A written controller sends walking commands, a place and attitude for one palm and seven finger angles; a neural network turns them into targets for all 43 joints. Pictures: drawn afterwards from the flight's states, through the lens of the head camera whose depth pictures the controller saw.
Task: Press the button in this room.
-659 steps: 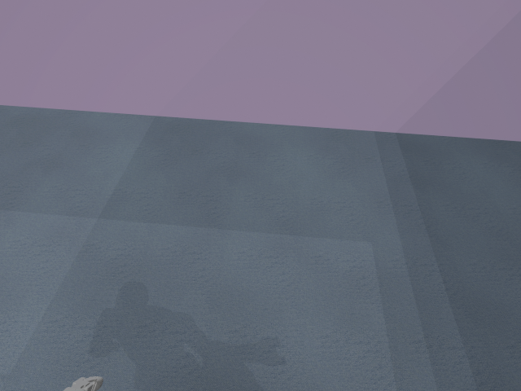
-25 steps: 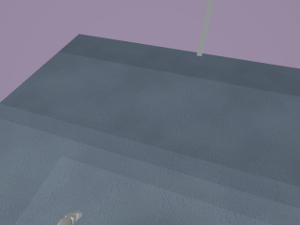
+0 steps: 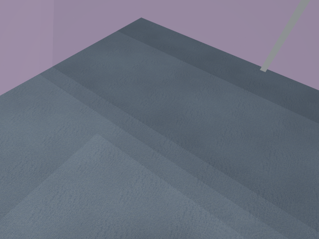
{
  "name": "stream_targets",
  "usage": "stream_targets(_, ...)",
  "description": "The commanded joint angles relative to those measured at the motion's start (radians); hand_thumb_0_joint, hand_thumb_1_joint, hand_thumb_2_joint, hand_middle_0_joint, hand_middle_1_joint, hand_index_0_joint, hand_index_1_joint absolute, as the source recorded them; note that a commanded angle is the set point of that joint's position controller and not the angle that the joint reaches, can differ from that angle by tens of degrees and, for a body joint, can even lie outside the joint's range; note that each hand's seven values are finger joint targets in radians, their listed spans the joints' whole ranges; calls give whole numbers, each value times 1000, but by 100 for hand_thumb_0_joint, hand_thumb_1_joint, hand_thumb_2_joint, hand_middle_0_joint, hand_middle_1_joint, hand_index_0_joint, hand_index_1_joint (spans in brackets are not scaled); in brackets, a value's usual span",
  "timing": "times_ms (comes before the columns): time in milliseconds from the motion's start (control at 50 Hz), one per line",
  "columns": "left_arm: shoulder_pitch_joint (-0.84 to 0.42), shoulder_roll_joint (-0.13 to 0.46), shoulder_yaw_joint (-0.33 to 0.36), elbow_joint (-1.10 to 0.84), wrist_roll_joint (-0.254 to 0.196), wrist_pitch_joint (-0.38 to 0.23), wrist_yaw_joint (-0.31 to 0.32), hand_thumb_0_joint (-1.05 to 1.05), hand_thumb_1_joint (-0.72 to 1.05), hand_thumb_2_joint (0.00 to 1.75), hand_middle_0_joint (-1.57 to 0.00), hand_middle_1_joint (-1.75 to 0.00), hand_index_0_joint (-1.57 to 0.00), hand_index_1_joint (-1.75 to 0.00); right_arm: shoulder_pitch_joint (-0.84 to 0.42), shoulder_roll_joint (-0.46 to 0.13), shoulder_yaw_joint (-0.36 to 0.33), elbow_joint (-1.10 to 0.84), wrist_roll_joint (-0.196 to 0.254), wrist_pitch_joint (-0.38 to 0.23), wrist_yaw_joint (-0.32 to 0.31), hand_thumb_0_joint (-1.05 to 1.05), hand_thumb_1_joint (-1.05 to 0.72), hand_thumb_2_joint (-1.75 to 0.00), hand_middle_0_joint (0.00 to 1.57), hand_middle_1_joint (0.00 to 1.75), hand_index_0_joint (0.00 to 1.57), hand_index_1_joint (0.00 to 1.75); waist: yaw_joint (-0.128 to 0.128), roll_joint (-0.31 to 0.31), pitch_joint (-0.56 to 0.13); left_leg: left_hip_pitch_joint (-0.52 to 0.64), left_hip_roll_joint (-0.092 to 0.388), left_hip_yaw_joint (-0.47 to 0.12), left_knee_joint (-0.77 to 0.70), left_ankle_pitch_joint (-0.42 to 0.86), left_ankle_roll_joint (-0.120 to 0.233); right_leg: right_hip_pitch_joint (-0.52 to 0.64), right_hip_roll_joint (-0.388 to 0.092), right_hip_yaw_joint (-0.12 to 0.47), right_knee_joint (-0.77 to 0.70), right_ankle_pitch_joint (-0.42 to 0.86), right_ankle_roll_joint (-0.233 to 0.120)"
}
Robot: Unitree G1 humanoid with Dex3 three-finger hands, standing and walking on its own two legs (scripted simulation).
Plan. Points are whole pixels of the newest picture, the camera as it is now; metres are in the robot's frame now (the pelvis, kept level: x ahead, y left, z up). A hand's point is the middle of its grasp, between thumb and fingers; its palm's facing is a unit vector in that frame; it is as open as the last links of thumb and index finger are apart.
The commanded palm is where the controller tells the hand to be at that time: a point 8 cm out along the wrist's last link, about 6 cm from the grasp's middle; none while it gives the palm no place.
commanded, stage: turn or walk to find it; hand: left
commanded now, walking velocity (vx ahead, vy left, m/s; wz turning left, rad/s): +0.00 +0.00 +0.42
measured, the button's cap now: out of the picture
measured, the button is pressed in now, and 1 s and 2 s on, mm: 0 0 0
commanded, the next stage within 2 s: none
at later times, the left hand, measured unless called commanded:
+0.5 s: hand out of the picture +0.05 +0.18 -0.13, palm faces +0.20 -0.94 -0.28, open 7.4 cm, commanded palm none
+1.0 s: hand out of the picture -0.11 +0.22 -0.17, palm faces +0.46 -0.86 -0.25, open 7.4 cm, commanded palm none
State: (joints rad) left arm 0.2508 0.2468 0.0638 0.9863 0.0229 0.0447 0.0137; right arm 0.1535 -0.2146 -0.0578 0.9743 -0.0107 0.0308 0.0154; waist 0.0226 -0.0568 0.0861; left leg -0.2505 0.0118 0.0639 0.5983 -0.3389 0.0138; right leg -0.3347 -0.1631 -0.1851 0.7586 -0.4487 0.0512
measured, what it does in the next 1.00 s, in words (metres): steps on the spot, turning left: right foot, then left foot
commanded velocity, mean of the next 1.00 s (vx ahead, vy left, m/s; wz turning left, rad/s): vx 0.00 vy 0.00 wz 0.42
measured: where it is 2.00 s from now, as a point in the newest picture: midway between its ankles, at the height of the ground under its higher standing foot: outside the picture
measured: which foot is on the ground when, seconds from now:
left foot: down 0.00-0.42, up 0.44-0.84, down 0.86-1.00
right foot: up 0.00-0.38, down 0.40-0.86, up 0.88-1.00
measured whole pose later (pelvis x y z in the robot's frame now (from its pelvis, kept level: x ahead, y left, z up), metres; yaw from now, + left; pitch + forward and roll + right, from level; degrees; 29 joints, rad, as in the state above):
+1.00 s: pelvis -0.05 +0.00 +0.01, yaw +25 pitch -1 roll -1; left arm 0.22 0.26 0.07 1.00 0.02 0.07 0.01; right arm 0.15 -0.19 -0.04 0.96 -0.02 0.02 0.00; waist 0.02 -0.04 0.08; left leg -0.23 0.01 0.03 0.53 -0.30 0.03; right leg -0.43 -0.10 -0.09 1.04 -0.48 0.07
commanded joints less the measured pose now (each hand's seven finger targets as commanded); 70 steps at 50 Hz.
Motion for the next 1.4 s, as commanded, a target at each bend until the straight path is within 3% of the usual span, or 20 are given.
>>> stream_targets(0,-112,78,11,-108,-9,-5,7,0,90,90,-20,-30,-20,-30,103,-212,-42,-34,-10,-19,-37,0,-90,-90,20,30,20,30,-69,294,-97,150,317,-343,-262,584,154,-242,35,161,355,-74,20)
stream_targets(80,-51,77,11,-70,-9,-10,-3,0,90,90,-20,-30,-20,-30,32,-182,-26,-62,-5,-29,-36,0,-90,-90,20,30,20,30,-28,206,-95,147,219,-228,-259,596,130,-199,54,154,346,47,36)
stream_targets(240,-102,58,4,-116,-11,-11,3,0,90,90,-20,-30,-20,-30,57,-188,-42,-72,-13,-16,-29,0,-90,-90,20,30,20,30,-51,197,-88,125,223,-338,-261,464,162,-131,89,157,125,2,34)
stream_targets(340,5,60,5,-101,-17,-34,8,0,90,90,-20,-30,-20,-30,20,-178,-49,-84,-10,-9,-25,0,-90,-90,20,30,20,30,-2,186,-133,13,166,-357,-151,474,116,125,127,125,-247,175,17)
stream_targets(360,44,86,9,-94,-12,-44,11,0,90,90,-20,-30,-20,-30,20,-158,-47,-86,-3,-11,-22,0,-90,-90,20,30,20,30,15,125,-147,-57,117,-322,-83,363,68,235,87,151,-381,269,10)
stream_targets(400,57,217,32,-107,5,-55,21,0,90,90,-20,-30,-20,-30,26,-76,-37,-126,1,-8,-14,0,-90,-90,20,30,20,30,24,-216,-112,-315,-81,-116,288,-239,-39,295,-311,505,-474,460,-167)
stream_targets(500,-115,97,14,-150,-6,-57,23,0,90,90,-20,-30,-20,-30,90,-96,-48,-46,-12,25,2,0,-90,-90,20,30,20,30,-54,-70,-35,-287,9,-132,630,-34,-58,104,-156,238,-474,324,-158)
stream_targets(540,-81,99,13,-140,-2,-61,23,0,90,90,-20,-30,-20,-30,82,-91,-42,-45,-12,26,3,0,-90,-90,20,30,20,30,-36,-96,-44,-278,19,-109,602,-27,-73,125,-158,208,-468,362,-162)
stream_targets(720,40,168,35,-70,10,-50,18,0,90,90,-20,-30,-20,-30,-22,-60,-15,-65,3,7,-4,0,-90,-90,20,30,20,30,33,-138,-106,-175,22,-8,193,-148,-74,276,-206,154,-359,643,-198)
stream_targets(800,2,163,37,-58,-4,-36,14,0,90,90,-20,-30,-20,-30,72,-86,-16,-41,2,-12,-6,0,-90,-90,20,30,20,30,-29,-68,-154,74,20,22,-175,126,-51,179,-162,60,-193,559,-99)
stream_targets(840,-3,55,12,-114,-14,-22,4,0,90,90,-20,-30,-20,-30,136,-252,-53,-44,-9,-23,-11,0,-90,-90,20,30,20,30,-66,375,-145,271,375,-409,-271,610,118,-218,29,2,144,-160,24)
stream_targets(860,-76,64,4,-131,-6,-10,11,0,90,90,-20,-30,-20,-30,175,-261,-55,-24,-10,-18,-22,0,-90,-90,20,30,20,30,-101,319,-146,208,404,-410,-271,631,178,-209,34,96,263,-196,18)
stream_targets(960,-60,71,10,-76,-10,-12,-3,0,90,90,-20,-30,-20,-30,24,-183,-27,-59,-9,-27,-37,0,-90,-90,20,30,20,30,-29,198,-94,141,238,-243,-249,596,142,-193,51,149,336,12,30)
stream_targets(1100,-95,58,5,-111,-11,-10,1,0,90,90,-20,-30,-20,-30,45,-189,-41,-64,-13,-16,-28,0,-90,-90,20,30,20,30,-50,212,-78,98,225,-310,-264,451,155,-118,85,144,141,1,32)
stream_targets(1220,17,64,6,-99,-16,-35,7,0,90,90,-20,-30,-20,-30,12,-179,-51,-89,-9,-8,-23,0,-90,-90,20,30,20,30,3,195,-134,-12,155,-351,-140,427,104,155,123,117,-285,198,14)
stream_targets(1240,50,102,14,-94,-9,-46,12,0,90,90,-20,-30,-20,-30,16,-145,-47,-91,-2,-10,-19,0,-90,-90,20,30,20,30,16,103,-150,-101,99,-303,-59,300,53,272,55,178,-394,265,-2)
stream_targets(1260,69,184,30,-95,6,-55,19,0,90,90,-20,-30,-20,-30,29,-80,-36,-115,5,-12,-13,0,-90,-90,20,30,20,30,19,-151,-149,-283,-38,-154,130,14,-18,361,-180,426,-453,327,-86)
stream_targets(1280,52,215,34,-113,0,-53,19,0,90,90,-20,-30,-20,-30,10,-96,-42,-126,-4,0,-17,0,-90,-90,20,30,20,30,29,-218,-116,-304,-66,-136,336,-242,-38,239,-321,514,-497,351,-192)
stream_targets(1340,-79,129,22,-141,-4,-52,20,0,90,90,-20,-30,-20,-30,27,-110,-50,-80,-12,21,-5,0,-90,-90,20,30,20,30,-32,-63,-19,-305,-4,-160,617,-103,-41,92,-200,340,-486,282,-185)
stream_targets(1380,-93,103,13,-148,-4,-58,19,0,90,90,-20,-30,-20,-30,73,-94,-45,-56,-12,25,2,0,-90,-90,20,30,20,30,-45,-87,-38,-292,7,-127,638,-31,-60,109,-152,229,-465,341,-157)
